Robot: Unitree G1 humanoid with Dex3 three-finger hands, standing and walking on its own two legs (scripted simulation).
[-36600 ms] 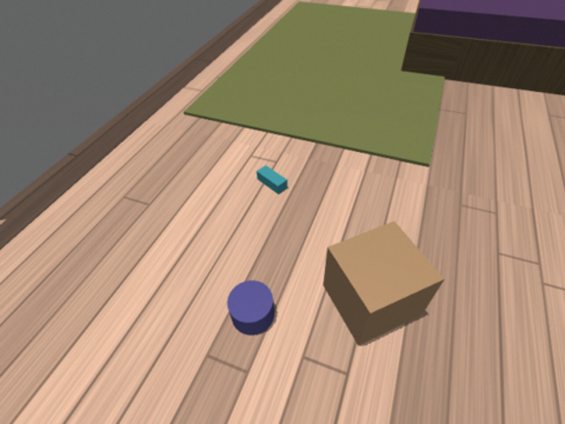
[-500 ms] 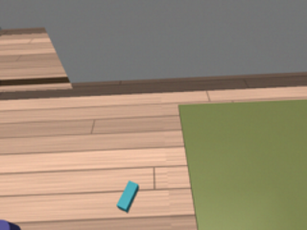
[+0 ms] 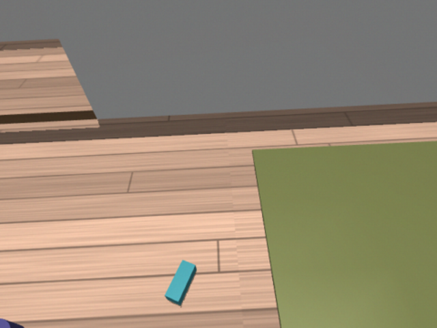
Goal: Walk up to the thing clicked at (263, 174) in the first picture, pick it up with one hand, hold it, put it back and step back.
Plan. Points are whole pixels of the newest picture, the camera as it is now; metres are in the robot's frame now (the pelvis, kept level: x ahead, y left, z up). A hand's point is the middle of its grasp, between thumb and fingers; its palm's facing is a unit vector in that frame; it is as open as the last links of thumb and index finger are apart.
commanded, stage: stand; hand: left
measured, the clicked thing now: (181, 281) +0.45 +0.22 -0.75
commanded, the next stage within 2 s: none
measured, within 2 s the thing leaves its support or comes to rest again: neither
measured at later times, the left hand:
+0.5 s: hand out of the picture +0.10 +0.25 -0.16, palm faces -0.02 -0.94 -0.34, open 7.4 cm
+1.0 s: hand out of the picture +0.10 +0.25 -0.16, palm faces -0.02 -0.94 -0.34, open 7.4 cm
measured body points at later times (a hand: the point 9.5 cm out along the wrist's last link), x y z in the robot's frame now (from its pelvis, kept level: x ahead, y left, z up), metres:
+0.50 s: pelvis +0.02 +0.00 +0.00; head +0.03 +0.00 +0.45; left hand +0.10 +0.29 -0.13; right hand +0.11 -0.31 -0.13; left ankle +0.03 +0.12 -0.75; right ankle +0.01 -0.15 -0.75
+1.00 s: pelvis +0.02 +0.00 +0.00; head +0.03 +0.00 +0.45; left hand +0.10 +0.30 -0.13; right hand +0.10 -0.31 -0.13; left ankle +0.03 +0.12 -0.75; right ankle +0.01 -0.15 -0.75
